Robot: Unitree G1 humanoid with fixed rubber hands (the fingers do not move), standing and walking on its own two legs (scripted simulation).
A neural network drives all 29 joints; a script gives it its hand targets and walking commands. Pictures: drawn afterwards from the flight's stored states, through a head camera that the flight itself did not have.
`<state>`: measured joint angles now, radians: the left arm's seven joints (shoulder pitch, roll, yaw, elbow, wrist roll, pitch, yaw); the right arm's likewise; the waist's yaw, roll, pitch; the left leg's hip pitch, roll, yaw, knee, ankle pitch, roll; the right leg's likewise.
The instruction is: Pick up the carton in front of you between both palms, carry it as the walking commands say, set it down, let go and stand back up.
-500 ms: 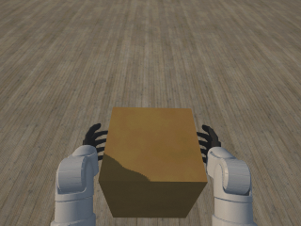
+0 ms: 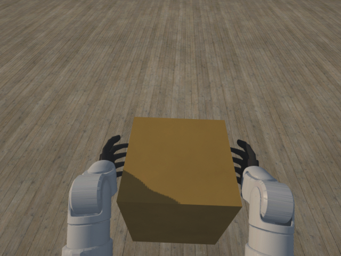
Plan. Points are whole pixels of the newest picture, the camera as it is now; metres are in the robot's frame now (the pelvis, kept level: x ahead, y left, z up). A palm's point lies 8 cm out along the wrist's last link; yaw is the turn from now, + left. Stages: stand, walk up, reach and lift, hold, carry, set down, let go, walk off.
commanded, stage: carry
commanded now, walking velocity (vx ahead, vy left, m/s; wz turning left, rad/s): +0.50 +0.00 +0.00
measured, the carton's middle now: (176, 183) +0.28 +0.00 +0.02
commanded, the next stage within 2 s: none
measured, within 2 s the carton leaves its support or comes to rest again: neither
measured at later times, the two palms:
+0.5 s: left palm (123, 82) +0.61 +0.18 +0.08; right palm (213, 83) +0.60 -0.12 +0.09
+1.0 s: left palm (146, 36) +0.94 +0.14 +0.09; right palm (213, 38) +0.95 -0.16 +0.09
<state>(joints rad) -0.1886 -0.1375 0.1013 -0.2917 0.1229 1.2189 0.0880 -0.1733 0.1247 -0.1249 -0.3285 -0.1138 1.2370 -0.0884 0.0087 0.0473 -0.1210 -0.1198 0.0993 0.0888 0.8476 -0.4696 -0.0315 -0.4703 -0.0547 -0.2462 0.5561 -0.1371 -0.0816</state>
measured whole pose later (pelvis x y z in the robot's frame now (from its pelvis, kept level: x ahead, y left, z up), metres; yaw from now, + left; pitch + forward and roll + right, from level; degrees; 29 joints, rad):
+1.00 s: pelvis +0.68 -0.01 +0.01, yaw +1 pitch +3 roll +0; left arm -0.18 -0.14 0.10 -0.32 0.12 1.22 0.09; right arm -0.16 0.13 -0.13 -0.36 -0.11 1.23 -0.09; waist 0.02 0.03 -0.07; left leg -0.23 0.08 0.06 1.06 -0.44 -0.02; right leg -0.42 -0.05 -0.25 0.52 -0.16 -0.08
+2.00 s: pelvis +1.37 -0.02 +0.01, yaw +1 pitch +3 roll +0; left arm -0.18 -0.14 0.09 -0.34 0.11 1.22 0.09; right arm -0.16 0.13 -0.12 -0.38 -0.11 1.24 -0.08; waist 0.02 0.03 -0.04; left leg -0.30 0.07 0.05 1.14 -0.40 0.00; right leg -0.39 -0.04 -0.25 0.48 -0.16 -0.08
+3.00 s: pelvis +1.99 -0.01 +0.02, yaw +0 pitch +3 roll +0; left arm -0.18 -0.14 0.11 -0.35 0.11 1.20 0.09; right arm -0.18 0.14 -0.12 -0.38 -0.12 1.22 -0.08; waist 0.01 0.04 0.00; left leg -0.24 0.05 0.08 0.57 -0.48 -0.03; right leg -0.34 -0.03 -0.24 0.38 -0.10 -0.08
